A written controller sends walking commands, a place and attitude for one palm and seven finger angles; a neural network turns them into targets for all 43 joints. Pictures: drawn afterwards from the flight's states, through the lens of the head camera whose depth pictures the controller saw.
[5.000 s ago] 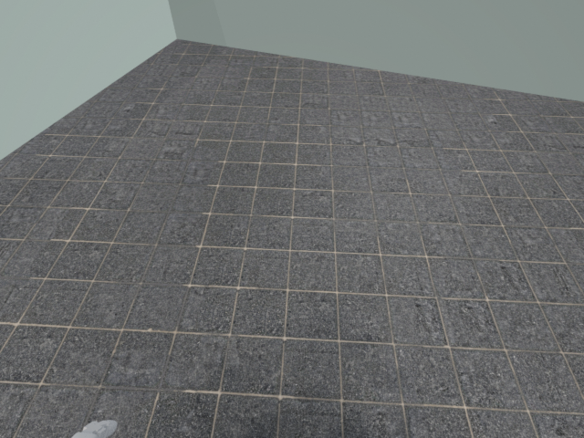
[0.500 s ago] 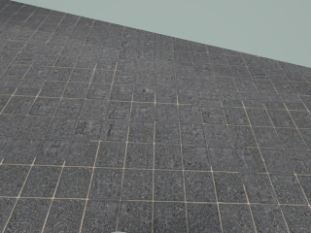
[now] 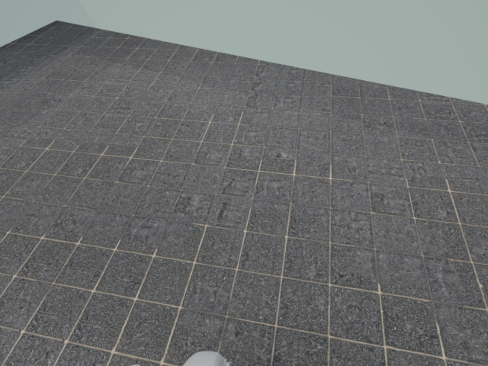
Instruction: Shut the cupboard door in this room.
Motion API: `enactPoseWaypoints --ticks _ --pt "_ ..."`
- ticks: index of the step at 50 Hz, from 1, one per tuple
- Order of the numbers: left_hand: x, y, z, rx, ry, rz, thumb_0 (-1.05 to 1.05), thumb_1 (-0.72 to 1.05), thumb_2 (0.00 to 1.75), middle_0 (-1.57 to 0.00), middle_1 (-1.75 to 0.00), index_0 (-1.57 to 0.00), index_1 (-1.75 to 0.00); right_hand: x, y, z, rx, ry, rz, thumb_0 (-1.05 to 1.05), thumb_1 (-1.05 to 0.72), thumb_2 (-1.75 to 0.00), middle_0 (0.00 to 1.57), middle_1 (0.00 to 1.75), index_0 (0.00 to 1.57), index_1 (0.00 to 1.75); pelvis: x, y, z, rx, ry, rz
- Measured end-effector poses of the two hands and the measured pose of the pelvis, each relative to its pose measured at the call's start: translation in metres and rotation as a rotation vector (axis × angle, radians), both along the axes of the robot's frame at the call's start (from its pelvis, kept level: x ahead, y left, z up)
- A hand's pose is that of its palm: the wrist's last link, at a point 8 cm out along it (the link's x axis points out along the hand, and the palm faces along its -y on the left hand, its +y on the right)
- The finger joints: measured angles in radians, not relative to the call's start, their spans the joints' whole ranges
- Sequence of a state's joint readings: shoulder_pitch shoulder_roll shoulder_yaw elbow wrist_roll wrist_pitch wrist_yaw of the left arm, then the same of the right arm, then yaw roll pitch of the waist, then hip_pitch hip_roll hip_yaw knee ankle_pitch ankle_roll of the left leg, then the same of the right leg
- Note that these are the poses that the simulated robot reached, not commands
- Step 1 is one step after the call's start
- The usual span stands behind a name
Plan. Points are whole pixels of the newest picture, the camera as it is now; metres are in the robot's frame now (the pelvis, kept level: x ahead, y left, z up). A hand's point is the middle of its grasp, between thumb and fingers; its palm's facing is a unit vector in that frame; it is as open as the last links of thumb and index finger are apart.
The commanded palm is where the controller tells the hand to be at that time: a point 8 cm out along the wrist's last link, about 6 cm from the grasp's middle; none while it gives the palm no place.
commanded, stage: turn or walk to find it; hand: left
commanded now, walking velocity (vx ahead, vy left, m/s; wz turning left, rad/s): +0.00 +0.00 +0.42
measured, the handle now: out of the picture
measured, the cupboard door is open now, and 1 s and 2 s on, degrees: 89 89 89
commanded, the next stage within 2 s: none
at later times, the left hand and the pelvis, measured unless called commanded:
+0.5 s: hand out of the picture +0.00 +0.26 -0.16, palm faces +0.25 -0.93 -0.26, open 7.4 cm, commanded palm none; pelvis -0.02 +0.04 +0.00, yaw +12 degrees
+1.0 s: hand out of the picture -0.08 +0.20 -0.16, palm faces +0.46 -0.86 -0.24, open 7.4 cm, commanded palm none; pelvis -0.04 +0.01 +0.00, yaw +26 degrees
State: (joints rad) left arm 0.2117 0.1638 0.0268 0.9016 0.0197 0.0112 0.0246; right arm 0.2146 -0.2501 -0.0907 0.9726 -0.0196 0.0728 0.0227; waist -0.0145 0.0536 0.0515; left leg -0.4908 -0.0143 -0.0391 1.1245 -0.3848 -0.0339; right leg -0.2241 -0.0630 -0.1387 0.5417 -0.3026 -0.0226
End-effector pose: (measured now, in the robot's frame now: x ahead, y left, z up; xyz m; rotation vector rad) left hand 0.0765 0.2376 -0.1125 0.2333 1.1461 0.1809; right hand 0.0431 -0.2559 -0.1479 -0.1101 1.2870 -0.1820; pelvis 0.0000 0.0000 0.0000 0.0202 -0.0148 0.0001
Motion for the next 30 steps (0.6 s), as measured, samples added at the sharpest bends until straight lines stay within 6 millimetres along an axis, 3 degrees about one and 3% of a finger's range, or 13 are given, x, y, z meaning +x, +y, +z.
enactPoseWaypoints --ticks 7,14,17,24,30 --pt "-0.043 0.008 -0.012 -0.034 0.068 0.089 0.01 0.91 0.9 -0.21 -0.3 -0.2 -0.3 0.009 0.005 0.008 -0.032 0.047 0.079 0.01 -0.91 -0.9 0.2 0.3 0.2 0.3 -0.003 0.007 0.002 0.003 0.002 0.073" --pt "-0.094 0.047 -0.043 -0.063 0.151 0.21 0.01 0.91 0.9 -0.21 -0.3 -0.2 -0.3 0.049 0.042 0.013 -0.079 -0.037 0.198 0.01 -0.91 -0.9 0.2 0.3 0.19 0.3 -0.01 0.033 -0.013 -0.013 0.005 0.136" --pt "-0.107 0.06 -0.041 -0.054 0.192 0.236 0.01 0.91 0.9 -0.2 -0.3 -0.2 -0.3 0.058 0.057 0.021 -0.081 -0.082 0.223 0.01 -0.91 -0.9 0.2 0.3 0.2 0.3 -0.013 0.038 -0.009 -0.022 0.003 0.144" --pt "-0.1 0.071 -0.021 -0.037 0.117 0.269 0.01 0.91 0.9 -0.2 -0.3 -0.2 -0.29 0.063 0.075 0.027 -0.05 -0.096 0.277 0.0 -0.91 -0.9 0.2 0.3 0.2 0.3 -0.018 0.04 0.003 -0.033 0.006 0.199" --pt "-0.081 0.058 -0.008 -0.009 0.025 0.276 0.01 0.91 0.9 -0.2 -0.3 -0.2 -0.29 0.058 0.065 0.015 -0.013 -0.071 0.296 0.0 -0.91 -0.9 0.2 0.3 0.2 0.3 -0.023 0.026 0.002 -0.023 0.009 0.25"
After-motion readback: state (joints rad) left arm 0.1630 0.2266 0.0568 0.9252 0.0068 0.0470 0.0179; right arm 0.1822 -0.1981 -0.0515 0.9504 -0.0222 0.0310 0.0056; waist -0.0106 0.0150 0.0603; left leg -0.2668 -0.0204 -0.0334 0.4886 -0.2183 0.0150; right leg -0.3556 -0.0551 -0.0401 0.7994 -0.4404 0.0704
